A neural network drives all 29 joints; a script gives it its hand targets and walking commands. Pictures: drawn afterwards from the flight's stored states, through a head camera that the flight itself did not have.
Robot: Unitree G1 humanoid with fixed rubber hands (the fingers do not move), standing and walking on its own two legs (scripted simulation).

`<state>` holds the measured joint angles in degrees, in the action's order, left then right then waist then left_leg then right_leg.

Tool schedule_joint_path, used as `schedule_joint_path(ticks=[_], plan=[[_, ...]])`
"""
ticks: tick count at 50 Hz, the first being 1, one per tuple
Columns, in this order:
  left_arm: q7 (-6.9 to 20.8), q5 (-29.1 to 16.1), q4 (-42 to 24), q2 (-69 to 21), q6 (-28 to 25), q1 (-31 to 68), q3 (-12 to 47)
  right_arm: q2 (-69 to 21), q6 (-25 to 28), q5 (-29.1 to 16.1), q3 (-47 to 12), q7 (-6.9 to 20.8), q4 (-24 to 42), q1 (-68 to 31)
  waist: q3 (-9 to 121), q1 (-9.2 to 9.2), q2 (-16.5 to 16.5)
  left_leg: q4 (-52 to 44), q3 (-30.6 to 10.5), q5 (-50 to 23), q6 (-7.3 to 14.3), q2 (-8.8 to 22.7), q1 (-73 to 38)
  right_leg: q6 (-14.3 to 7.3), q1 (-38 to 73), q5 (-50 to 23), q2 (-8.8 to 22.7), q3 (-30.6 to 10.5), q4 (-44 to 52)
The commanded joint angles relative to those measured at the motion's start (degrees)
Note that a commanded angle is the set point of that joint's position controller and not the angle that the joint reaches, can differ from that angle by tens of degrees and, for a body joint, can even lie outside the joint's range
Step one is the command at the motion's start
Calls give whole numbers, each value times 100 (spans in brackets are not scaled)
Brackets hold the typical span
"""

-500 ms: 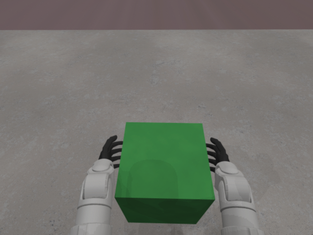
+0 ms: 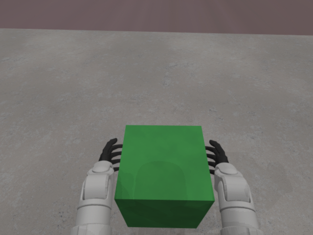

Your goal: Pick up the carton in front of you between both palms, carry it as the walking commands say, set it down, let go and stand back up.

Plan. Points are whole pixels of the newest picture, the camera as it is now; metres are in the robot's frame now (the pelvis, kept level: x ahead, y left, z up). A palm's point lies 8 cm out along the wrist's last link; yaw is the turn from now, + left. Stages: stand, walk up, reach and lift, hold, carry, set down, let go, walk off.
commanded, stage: hold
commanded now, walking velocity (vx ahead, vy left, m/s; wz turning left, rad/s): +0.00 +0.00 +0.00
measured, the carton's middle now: (162, 179) +0.30 +0.00 -0.04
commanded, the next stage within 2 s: set down in 0.68 s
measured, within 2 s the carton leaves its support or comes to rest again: neither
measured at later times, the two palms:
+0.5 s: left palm (107, 166) +0.28 +0.15 +0.05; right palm (224, 166) +0.29 -0.15 +0.05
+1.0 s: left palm (112, 157) +0.33 +0.15 +0.02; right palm (217, 158) +0.33 -0.15 +0.02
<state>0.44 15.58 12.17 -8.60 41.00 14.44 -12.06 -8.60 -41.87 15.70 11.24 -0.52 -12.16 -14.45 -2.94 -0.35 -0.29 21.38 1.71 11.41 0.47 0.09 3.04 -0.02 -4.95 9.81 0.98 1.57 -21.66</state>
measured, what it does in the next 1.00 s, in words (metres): stands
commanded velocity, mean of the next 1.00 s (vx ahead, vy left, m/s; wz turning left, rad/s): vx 0.00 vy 0.00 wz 0.00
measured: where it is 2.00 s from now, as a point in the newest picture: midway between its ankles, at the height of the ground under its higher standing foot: outside the picture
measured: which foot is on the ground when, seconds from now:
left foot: down 0.00-1.00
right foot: down 0.00-1.00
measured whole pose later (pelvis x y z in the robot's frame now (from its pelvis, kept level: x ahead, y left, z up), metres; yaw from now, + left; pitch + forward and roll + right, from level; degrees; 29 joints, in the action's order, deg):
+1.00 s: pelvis +0.00 +0.00 -0.01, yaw +1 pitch -4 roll +0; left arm 1.9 24.0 26.0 -13.1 32.6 28.4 -27.1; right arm -10.6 -32.7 24.2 26.3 3.6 -27.0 -28.2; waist -5.1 0.0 -0.8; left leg 28.1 -3.1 14.5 0.2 -1.6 9.8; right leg -0.4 -11.1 13.1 -1.4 -2.3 -28.0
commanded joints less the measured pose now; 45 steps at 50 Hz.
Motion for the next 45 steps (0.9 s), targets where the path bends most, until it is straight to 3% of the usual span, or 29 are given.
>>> schedule_joint_path(ticks=[1, 10, 20, 27, 37, 41, 45], plan=[[1255, -1238, -20, -5077, -135, 2477, 2754, -5015, 227, -1198, -2624, 1252, 141, -2401, 1223, 159, 7, -314, -728, -785, 35, -402, -83, -116, 482, -661, -572, -600, 233], [1414, -1108, 494, -5265, -164, 2832, 2458, -5281, 220, -1199, -2501, 1451, -282, -2958, 1046, 33, 7, -412, -683, 128, 109, -373, 307, -94, 544, 120, -488, -568, 322], [1530, -1059, 838, -5423, -210, 3159, 2300, -5449, 227, -1201, -2388, 1594, -628, -3312, 1036, 18, 70, -393, -635, 452, 139, -384, 409, -51, 475, 556, -414, -598, 415], [1525, -1060, 875, -5417, -199, 3196, 2265, -5433, 219, -1182, -2308, 1581, -713, -3313, 1070, 35, 60, -394, -635, 242, 106, -404, 374, -26, 556, 295, -410, -612, 420], [1389, -1125, 611, -5338, -176, 3003, 2359, -5287, 227, -1208, -2396, 1463, -441, -3125, 1327, 28, 36, -354, -690, -697, 17, -446, 61, 4, 792, -753, -480, -636, 325], [1312, -951, 873, -5292, -276, 3233, 2068, -5080, 364, -998, -2071, 1446, -738, -3371, 1103, 33, -5, -292, -686, -572, -6, -447, 166, -43, 591, -563, -518, -615, 240], [1212, -480, 1536, -5179, -572, 3792, 1367, -4769, 709, -508, -1351, 1432, -1392, -3965, 801, 71, -68, -74, -658, -157, -11, -438, 591, -105, 119, -86, -549, -545, -13]])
